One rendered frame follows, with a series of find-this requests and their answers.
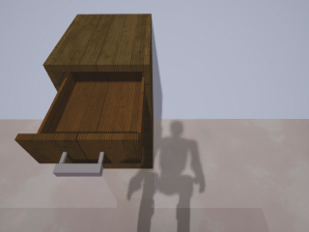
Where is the cabinet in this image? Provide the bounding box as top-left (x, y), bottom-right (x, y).
top-left (43, 14), bottom-right (154, 169)

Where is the drawer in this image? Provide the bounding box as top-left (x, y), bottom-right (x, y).
top-left (14, 72), bottom-right (146, 164)

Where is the handle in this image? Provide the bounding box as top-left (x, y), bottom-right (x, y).
top-left (52, 152), bottom-right (104, 177)

